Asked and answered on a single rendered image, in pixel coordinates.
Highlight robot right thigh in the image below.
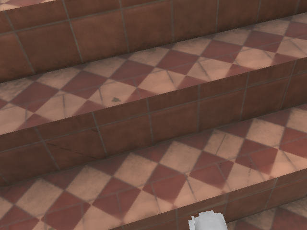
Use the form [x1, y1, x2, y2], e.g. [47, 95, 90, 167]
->
[188, 210, 227, 230]

